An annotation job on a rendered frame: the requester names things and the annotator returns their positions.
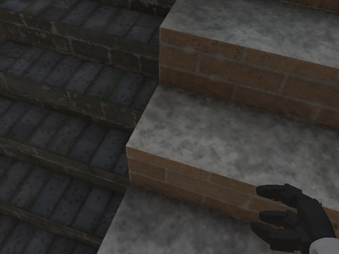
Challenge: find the right robot forearm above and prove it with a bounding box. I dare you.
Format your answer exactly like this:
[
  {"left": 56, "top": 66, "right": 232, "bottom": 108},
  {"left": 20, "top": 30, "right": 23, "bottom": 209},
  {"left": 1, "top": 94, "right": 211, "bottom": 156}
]
[{"left": 309, "top": 238, "right": 339, "bottom": 254}]

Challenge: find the right robot hand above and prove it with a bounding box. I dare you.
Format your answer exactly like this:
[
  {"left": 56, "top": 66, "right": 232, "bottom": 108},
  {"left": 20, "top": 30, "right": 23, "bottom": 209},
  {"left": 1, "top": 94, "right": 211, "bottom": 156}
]
[{"left": 251, "top": 184, "right": 337, "bottom": 254}]

